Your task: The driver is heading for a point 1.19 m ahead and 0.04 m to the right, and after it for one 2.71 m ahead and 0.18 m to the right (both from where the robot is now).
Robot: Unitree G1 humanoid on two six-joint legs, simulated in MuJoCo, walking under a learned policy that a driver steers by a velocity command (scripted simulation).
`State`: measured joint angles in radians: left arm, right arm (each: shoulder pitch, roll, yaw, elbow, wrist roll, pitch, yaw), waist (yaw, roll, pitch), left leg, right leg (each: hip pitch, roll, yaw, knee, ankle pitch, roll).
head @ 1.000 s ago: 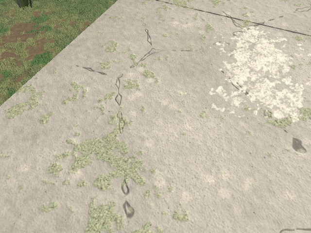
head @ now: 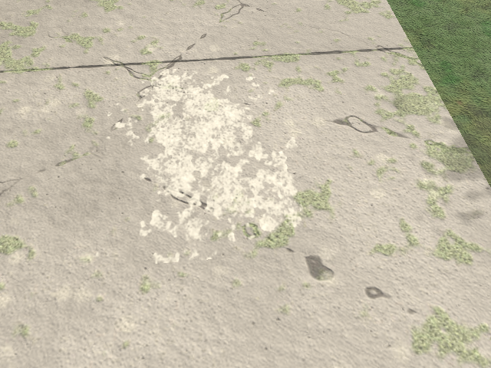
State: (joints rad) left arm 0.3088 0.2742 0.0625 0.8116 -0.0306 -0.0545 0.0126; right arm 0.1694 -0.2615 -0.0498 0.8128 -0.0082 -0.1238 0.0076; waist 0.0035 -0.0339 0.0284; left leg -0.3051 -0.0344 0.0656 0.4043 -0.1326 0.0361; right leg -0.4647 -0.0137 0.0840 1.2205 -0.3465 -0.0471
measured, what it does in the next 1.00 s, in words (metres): walks ahead: right foot, then left foot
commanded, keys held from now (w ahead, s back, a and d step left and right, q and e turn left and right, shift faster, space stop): w+e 0.12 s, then w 0.28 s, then w+q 0.60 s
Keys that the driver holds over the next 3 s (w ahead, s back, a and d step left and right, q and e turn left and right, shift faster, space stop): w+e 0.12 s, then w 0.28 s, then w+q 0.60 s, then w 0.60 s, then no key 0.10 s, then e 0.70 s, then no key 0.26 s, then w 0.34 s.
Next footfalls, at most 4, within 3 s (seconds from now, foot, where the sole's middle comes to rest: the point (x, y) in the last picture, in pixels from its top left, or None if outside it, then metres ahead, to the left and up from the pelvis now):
0.36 right None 0.34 -0.19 -0.78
0.94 left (252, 296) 0.67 0.01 -0.78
1.46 right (295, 202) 1.01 -0.14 -0.78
1.90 left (220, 165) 1.17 0.12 -0.78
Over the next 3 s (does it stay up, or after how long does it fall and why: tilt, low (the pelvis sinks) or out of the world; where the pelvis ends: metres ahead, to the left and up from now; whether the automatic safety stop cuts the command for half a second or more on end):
stays up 1.13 -0.06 0.01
